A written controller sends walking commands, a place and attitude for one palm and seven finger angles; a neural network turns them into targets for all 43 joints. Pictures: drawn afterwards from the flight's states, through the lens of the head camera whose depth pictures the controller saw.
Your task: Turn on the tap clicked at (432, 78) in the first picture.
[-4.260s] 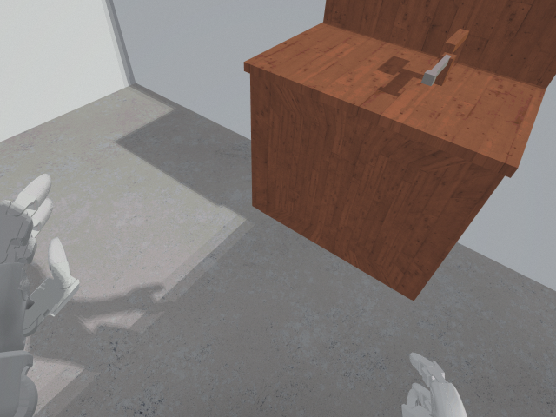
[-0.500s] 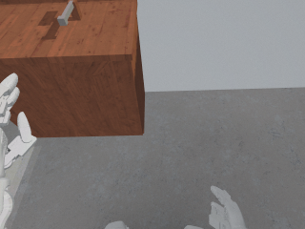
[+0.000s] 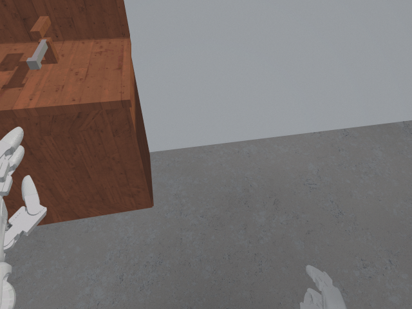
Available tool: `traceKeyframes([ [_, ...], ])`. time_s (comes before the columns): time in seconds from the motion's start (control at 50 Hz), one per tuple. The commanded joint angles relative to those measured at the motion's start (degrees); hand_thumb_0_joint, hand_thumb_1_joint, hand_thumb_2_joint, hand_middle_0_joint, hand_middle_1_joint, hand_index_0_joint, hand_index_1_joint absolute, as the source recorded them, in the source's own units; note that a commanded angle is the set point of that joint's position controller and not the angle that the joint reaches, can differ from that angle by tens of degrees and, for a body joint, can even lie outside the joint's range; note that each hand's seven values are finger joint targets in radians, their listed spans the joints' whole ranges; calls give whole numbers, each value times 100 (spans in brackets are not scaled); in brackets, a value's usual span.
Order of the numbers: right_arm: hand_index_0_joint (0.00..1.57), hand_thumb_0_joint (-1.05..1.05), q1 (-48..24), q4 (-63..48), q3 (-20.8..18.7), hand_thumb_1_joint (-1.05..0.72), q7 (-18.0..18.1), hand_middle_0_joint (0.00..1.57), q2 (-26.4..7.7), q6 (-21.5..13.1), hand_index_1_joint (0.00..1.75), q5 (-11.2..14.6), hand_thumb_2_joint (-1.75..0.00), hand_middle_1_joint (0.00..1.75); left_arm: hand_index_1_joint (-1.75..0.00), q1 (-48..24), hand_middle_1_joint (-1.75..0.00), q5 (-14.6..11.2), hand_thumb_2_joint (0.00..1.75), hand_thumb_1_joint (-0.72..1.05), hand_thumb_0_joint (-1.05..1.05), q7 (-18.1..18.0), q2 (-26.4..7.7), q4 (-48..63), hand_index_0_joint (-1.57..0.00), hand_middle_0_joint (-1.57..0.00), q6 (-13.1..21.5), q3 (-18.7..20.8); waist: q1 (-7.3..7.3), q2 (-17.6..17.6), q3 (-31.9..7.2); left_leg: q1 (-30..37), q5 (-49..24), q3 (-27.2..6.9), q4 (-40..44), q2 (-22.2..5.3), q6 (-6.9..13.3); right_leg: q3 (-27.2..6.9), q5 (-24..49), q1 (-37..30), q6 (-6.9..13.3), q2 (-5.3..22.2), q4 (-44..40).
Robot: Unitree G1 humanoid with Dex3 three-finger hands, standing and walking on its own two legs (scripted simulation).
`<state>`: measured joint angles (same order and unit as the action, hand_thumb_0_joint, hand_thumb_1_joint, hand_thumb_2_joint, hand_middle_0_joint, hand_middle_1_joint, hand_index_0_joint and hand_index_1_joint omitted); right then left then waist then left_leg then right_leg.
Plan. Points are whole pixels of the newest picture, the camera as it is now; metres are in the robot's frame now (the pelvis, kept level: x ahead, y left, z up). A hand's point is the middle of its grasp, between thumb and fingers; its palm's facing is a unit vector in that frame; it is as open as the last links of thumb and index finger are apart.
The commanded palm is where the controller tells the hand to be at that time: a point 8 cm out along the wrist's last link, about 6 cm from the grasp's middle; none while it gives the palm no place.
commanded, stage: take the last steps up to it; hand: left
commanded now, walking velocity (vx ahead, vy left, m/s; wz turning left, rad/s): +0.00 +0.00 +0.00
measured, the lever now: (34, 63) +0.75 +0.61 +0.08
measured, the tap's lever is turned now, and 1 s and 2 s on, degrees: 0 0 0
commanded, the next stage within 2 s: come to a stop and stand still in 1.78 s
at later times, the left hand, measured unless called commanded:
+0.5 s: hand (63, 202) +0.21 +0.22 +0.18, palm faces +0.38 -0.80 -0.47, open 7.4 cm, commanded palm +0.16 +0.27 +0.18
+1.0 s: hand (53, 160) +0.30 +0.29 +0.16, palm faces +0.43 -0.77 -0.46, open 7.4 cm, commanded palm +0.24 +0.32 +0.18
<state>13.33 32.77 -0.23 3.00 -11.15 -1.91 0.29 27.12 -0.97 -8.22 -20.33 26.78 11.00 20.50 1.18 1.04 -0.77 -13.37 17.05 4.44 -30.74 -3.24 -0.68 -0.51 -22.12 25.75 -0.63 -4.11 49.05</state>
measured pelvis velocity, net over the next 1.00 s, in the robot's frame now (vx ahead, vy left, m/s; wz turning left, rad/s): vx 0.10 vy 0.03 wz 0.05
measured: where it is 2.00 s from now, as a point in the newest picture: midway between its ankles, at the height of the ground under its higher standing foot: (162, 305)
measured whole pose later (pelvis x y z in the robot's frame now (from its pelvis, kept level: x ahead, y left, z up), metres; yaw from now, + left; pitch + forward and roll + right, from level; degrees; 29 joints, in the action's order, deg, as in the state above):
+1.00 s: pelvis +0.10 +0.03 +0.00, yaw +3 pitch +1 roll +1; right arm 10.7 38.4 0.1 1.7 -11.9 -1.5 -0.1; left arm 27.6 -0.8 -7.2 -18.9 23.8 14.6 19.9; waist 1.3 -1.6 2.5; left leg -30.8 18.7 3.0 -62.9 -4.2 -1.3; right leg 10.3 -17.8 13.0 0.9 5.2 30.2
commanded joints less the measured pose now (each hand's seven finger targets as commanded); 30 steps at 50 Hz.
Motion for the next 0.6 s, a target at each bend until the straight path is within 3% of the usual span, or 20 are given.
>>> traceKeyframes([
  [0.0, 20, 0, -429, -724, -269, -90, -57, 20, -803, -502, 30, 46, -90, 30, -30, -945, -30, 56, 90, 90, 0, -64, -770, 1471, -20, -20, 376, 136, -85, -1506, 45, -142, -1965, -523, 960, -1402, 654, 363, -379, -325, -164, 337, -441],
  [0.04, 20, 0, -469, -666, -243, -90, -63, 20, -831, -569, 30, 37, -90, 30, -30, -1104, -30, 107, 90, 90, 0, -106, -809, 1430, -20, -20, 330, 134, -134, -1514, -22, -317, -1374, -460, 828, -1200, 536, 643, -116, -921, -155, 294, -1200],
  [0.08, 20, 0, -566, -605, -190, -90, -49, 20, -784, -550, 30, 22, -90, 30, -30, -1149, -30, 113, 90, 90, 0, -151, -935, 1119, -20, -20, 309, 307, -116, -1177, -168, -745, -103, -330, 456, -965, 424, 749, 392, -1836, -84, 335, -2221],
  [0.1, 20, 0, -573, -569, -180, -90, -32, 20, -702, -509, 30, 13, -90, 30, -30, -1089, -30, 128, 90, 90, 0, -177, -1056, 985, -20, -20, 321, 438, -147, -595, -252, -955, 547, -141, -86, -701, 311, 296, 382, -2075, 87, 683, -2621],
  [0.12, 20, 0, -538, -610, -187, -90, -18, 20, -639, -424, 30, -4, -90, 30, -30, -802, -30, 128, 90, 90, 0, -191, -1174, 783, -20, -20, 292, 552, -181, 448, -295, -1560, 1114, 99, -1085, -191, 143, -1206, -123, -2116, 551, 1556, -3044],
  [0.14, 20, 0, -757, -652, -163, -90, -8, 20, -600, -394, 30, -8, -90, 30, -30, -865, -30, 56, 90, 90, 0, -211, -1321, 919, -20, -20, 297, 670, -96, 1235, -115, -2124, 1419, 92, -2210, 144, 29, -2479, -320, -2001, 1036, 2421, -3590],
  [0.16, 20, 0, -777, -585, -233, -90, -25, 20, -700, -375, 30, -5, -90, 30, -30, -905, -30, 17, 90, 90, 0, -195, -1364, 853, -20, -20, 303, 748, -65, 1162, -113, -2218, 1158, -397, -3059, 2, 18, -2743, -1245, -1723, 1119, 2684, -3942],
  [0.18, 20, 0, -812, -572, -262, -90, -26, 20, -725, -335, 30, 6, -90, 30, -30, -639, -30, 11, 90, 90, 0, -149, -1267, 786, -20, -20, 335, 692, -102, 876, 84, -2357, 756, -599, -3380, -92, -13, -2744, -1287, -1524, 1134, 2653, -4019],
  [0.22, 20, 0, -846, -496, -166, -90, -37, 20, -610, -158, 30, -1, -90, 30, -30, 71, -30, -46, 90, 90, 0, -110, -1289, 721, -20, -20, 420, 926, -116, 284, -109, -2428, 352, -622, -3403, -206, -63, -1835, -298, -1684, 1111, 2402, -3677],
  [0.24, 20, 0, -815, -508, -131, -90, -50, 20, -547, -120, 30, -2, -90, 30, -30, 185, -30, -53, 90, 90, 0, -99, -1186, 881, -20, -20, 498, 857, -146, 352, -213, -2443, 198, -531, -3204, -244, -82, -1373, 323, -1887, 1075, 2347, -3612],
  [0.28, 20, 0, -775, -468, -156, -90, -42, 20, -567, -143, 30, -17, -90, 30, -30, 263, -30, -40, 90, 90, 0, -120, -1213, 948, -20, -20, 610, 942, -169, 474, -391, -2267, 101, -387, -2646, -234, -78, -917, 1130, -2056, 990, 2191, -3489],
  [0.32, 20, 0, -768, -506, -229, -90, -7, 20, -607, -212, 30, -2, -90, 30, -30, 185, -30, -31, 90, 90, 0, -148, -1213, 1099, -20, -20, 657, 896, -161, 541, -473, -1962, 127, -230, -1910, -256, -26, -734, 1373, -2169, 973, 2220, -3406],
  [0.38, 20, 0, -635, -546, -323, -90, 18, 20, -626, -375, 30, -39, -90, 30, -30, 106, -30, 1, 90, 90, 0, -227, -1177, 1420, -20, -20, 667, 817, -41, 511, -596, -1456, 206, 55, -1018, -119, 92, -822, 1511, -2269, 1022, 2276, -3244],
  [0.42, 20, 0, -583, -548, -362, -90, 39, 20, -645, -454, 30, -38, -90, 30, -30, -67, -30, 8, 90, 90, 0, -262, -1125, 1598, -20, -20, 639, 725, -61, 457, -627, -1031, 179, 166, -509, -39, 136, -783, 1388, -2226, 968, 2280, -3089],
  [0.46, 20, 0, -443, -526, -379, -90, 64, 20, -642, -470, 30, -70, -90, 30, -30, -90, -30, 23, 90, 90, 0, -298, -1096, 1470, -20, -20, 607, 711, -101, 509, -584, -397, -159, 390, 43, 142, 142, -583, 838, -1891, 789, 2058, -2890],
  [0.5, 20, 0, -347, -525, -428, -90, 114, 20, -698, -461, 30, -58, -90, 30, -30, -217, -30, 32, 90, 90, 0, -304, -1066, 1362, -20, -20, 618, 700, -156, 291, -481, 184, -212, 414, 517, 125, 203, -323, 477, -1495, 562, 1780, -2410],
  [0.52, 20, 0, -284, -543, -482, -90, 152, 20, -817, -478, 30, -22, -90, 30, -30, -299, -30, 20, 90, 90, 0, -281, -1000, 1423, -20, -20, 637, 618, -223, -310, -458, 630, -98, -68, 826, -173, 365, -75, 348, -1034, 381, 1533, -1673],
  [0.54, 20, 0, -326, -572, -491, -90, 156, 20, -920, -470, 30, -17, -90, 30, -30, -331, -30, 19, 90, 90, 0, -285, -973, 1499, -20, -20, 671, 656, -226, -1293, -489, 1115, -449, -1156, 1064, -913, 784, 437, 235, -291, 105, 921, -581],
  [0.56, 20, 0, -380, -603, -455, -90, 119, 20, -851, -473, 30, 16, -90, 30, -30, -352, -30, 35, 90, 90, 0, -273, -971, 1458, -20, -20, 711, 623, -194, -1768, -432, 1403, -1328, -2161, 1269, -1586, 1217, 745, -1046, 492, -23, 605, 434],
  [0.58, 20, 0, -414, -479, -413, -90, 118, 20, -764, -481, 30, -11, -90, 30, -30, -296, -30, 96, 90, 90, 0, -227, -1116, 1051, -20, -20, 701, 672, -207, -1658, -263, 942, -932, -2393, 1480, -1766, 1458, 530, -1347, 655, 12, 702, 1097],
])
